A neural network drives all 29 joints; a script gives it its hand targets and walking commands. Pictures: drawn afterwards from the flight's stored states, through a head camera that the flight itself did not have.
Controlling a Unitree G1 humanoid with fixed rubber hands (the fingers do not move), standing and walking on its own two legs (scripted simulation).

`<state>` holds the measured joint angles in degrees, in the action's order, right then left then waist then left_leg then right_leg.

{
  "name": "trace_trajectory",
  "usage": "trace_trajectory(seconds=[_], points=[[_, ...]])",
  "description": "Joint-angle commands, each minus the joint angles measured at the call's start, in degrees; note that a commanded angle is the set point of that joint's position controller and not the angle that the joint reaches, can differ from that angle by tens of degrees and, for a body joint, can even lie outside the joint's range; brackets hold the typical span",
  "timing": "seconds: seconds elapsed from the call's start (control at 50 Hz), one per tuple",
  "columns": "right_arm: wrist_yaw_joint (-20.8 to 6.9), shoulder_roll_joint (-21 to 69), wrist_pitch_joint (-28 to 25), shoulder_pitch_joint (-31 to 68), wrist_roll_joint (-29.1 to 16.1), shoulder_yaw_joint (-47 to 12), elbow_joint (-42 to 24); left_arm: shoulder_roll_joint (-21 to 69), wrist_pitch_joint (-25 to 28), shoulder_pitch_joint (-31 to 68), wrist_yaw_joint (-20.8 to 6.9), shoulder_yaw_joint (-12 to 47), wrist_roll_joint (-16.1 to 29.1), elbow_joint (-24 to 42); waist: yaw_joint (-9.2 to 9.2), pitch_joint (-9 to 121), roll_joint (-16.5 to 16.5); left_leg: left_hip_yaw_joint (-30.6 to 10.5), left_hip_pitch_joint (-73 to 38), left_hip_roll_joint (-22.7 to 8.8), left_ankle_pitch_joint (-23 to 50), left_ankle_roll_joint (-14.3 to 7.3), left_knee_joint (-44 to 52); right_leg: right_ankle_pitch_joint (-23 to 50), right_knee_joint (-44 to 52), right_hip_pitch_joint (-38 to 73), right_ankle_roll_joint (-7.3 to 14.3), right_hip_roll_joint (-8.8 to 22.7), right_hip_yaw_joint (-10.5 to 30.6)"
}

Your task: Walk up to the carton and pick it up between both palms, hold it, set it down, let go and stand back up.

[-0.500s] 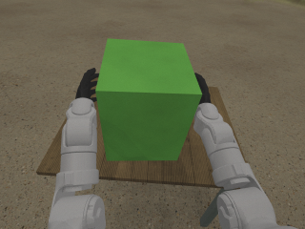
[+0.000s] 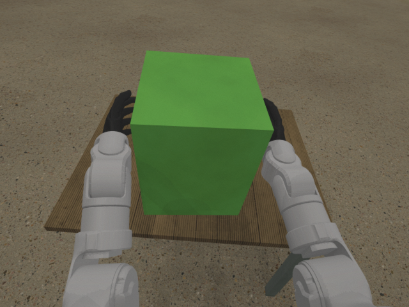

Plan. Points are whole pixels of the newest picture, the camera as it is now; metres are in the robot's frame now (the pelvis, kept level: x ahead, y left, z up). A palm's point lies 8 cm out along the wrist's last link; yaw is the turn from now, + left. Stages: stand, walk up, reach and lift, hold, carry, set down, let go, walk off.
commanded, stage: hold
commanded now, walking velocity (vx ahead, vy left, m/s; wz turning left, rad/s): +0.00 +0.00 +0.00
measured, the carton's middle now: (195, 138) +0.40 +0.00 +0.14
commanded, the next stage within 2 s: none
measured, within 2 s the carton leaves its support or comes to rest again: neither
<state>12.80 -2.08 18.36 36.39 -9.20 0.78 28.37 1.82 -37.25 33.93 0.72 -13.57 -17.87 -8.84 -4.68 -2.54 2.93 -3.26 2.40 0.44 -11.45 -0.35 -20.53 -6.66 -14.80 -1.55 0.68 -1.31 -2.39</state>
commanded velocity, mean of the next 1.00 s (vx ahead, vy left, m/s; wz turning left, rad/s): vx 0.00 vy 0.00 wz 0.00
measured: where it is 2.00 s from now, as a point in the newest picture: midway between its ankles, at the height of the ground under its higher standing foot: outside the picture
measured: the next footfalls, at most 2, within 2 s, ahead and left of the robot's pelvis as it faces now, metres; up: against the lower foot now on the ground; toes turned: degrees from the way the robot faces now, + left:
none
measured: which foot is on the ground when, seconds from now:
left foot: down 0.00-1.00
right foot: down 0.00-1.00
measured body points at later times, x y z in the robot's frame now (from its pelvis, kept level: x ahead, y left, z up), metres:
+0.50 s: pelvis +0.00 +0.00 +0.00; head -0.03 +0.03 +0.45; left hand +0.38 +0.15 +0.18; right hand +0.37 -0.15 +0.17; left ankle +0.01 +0.11 -0.75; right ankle +0.02 -0.11 -0.75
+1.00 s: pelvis +0.00 +0.00 +0.00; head -0.03 +0.03 +0.45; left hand +0.38 +0.15 +0.18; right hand +0.37 -0.15 +0.17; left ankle +0.01 +0.11 -0.75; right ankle +0.02 -0.11 -0.75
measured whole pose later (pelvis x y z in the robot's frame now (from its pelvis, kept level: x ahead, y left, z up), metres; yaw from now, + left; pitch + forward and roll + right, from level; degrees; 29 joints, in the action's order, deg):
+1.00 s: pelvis +0.00 +0.00 +0.00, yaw +0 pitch -8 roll -1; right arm 12.8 -1.9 18.0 36.2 -9.3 0.4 28.5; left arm 2.1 -37.7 33.2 0.3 -14.0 -18.2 -8.0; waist -4.8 -2.9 3.0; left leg -3.1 1.2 0.3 -11.3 -0.3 -20.2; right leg -6.7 -14.8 -0.4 0.8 -1.3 -2.6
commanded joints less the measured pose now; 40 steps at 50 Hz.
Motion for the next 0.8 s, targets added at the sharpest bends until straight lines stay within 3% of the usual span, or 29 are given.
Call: trace_trajectory(seconds=[0.0,0.16,0.56,0.78], points=[[-6.2,35.3,-5.8,44.0,-5.4,-23.7,-21.3,34.7,3.3,35.5,-8.6,28.8,9.3,8.1,-0.36,27.6,-4.5,2.1,-7.0,1.6,20.7,2.6,0.3,12.3,-0.6,9.9,-2.8,-1.9,-1.6],[-5.4,34.9,-5.0,41.6,-6.6,-25.4,-24.3,33.7,2.7,33.5,-8.9,30.0,9.5,11.5,-0.65,26.7,-4.3,2.0,-6.9,1.8,22.2,2.8,0.0,16.3,-1.0,11.4,-3.1,-1.8,-1.4],[-6.8,34.5,-5.2,44.2,-3.9,-21.4,-20.3,34.5,2.5,36.4,-8.9,28.8,9.2,7.5,-0.61,24.4,-4.4,2.4,-5.4,1.1,14.5,1.9,2.4,6.4,0.2,8.0,-2.3,-1.6,-1.7],[-6.8,35.0,-5.9,44.8,-4.0,-21.5,-18.9,34.3,2.8,36.6,-9.0,27.4,8.7,6.5,-0.34,25.1,-4.0,2.7,-5.6,1.4,16.2,1.8,1.9,8.5,0.0,9.2,-2.6,-1.6,-1.6]])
